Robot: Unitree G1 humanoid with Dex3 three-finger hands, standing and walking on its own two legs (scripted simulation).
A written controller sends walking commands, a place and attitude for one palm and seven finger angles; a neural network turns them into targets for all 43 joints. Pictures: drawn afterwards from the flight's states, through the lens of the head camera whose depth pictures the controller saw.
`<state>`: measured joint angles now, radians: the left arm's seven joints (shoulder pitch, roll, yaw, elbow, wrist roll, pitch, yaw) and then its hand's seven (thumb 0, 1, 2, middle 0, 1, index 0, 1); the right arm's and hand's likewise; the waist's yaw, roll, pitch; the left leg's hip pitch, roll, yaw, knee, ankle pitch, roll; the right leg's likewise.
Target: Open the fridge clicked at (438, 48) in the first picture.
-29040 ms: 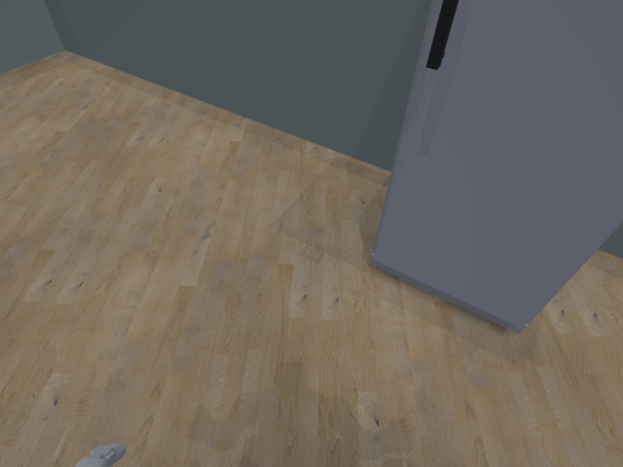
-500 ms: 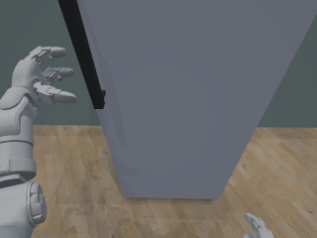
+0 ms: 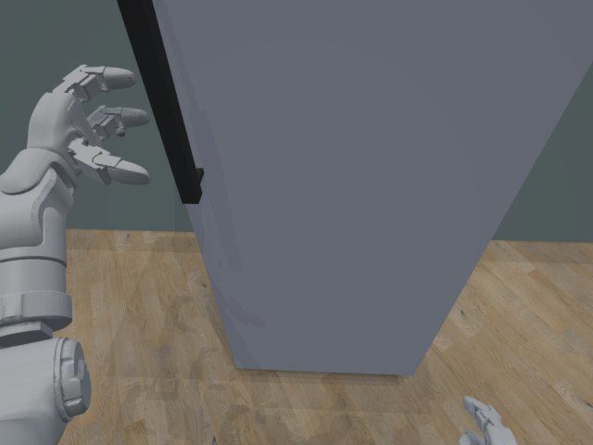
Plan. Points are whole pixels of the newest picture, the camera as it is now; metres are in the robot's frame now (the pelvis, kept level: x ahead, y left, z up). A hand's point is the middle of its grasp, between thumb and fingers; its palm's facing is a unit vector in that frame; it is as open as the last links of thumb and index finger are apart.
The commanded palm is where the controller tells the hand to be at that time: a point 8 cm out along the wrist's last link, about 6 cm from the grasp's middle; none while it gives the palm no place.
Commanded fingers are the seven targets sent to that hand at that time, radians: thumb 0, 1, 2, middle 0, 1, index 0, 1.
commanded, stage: move the hooked fingers beside the handle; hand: left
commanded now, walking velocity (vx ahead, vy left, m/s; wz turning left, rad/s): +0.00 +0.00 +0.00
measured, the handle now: (173, 103) +0.46 +0.19 +0.26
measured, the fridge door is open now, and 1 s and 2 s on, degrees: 0 0 0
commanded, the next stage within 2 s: feel for the door with the fingertips in 1.14 s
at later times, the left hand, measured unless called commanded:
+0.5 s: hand (125, 147) +0.40 +0.23 +0.23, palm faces +0.03 -1.00 -0.03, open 14.0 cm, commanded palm +0.37 +0.29 +0.24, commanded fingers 0.00 -0.50 0.30 -0.30 -1.20 -0.30 -1.20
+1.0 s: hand (119, 144) +0.40 +0.24 +0.23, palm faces +0.07 -1.00 -0.01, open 14.0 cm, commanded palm +0.38 +0.29 +0.24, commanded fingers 0.00 -0.50 0.30 -0.30 -1.20 -0.30 -1.20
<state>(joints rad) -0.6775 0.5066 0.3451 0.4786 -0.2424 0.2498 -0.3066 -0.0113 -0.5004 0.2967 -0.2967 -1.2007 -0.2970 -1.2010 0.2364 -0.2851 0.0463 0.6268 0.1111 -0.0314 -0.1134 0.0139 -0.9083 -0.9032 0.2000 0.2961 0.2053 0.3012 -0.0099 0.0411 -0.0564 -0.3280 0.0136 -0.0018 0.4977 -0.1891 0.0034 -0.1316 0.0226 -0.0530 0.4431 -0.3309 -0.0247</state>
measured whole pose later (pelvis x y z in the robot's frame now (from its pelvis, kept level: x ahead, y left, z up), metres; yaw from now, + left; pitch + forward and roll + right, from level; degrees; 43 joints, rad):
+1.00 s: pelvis +0.00 +0.00 +0.00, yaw -1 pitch +1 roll +0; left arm -0.63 0.53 0.39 0.52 -0.23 0.25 -0.30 -0.01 -0.50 0.30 -0.30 -1.20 -0.30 -1.20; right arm 0.27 -0.29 0.04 0.63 0.11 -0.01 -0.11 0.01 -0.91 -0.90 0.20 0.30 0.21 0.30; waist -0.02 0.03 -0.06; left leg -0.32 0.02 0.01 0.49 -0.19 0.00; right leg -0.13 0.03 -0.04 0.44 -0.33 -0.03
